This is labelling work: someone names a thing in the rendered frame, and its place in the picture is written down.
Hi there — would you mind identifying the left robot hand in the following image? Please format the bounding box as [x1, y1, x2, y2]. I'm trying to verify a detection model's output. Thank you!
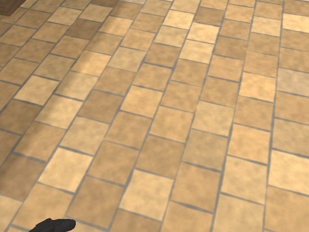
[29, 218, 76, 232]

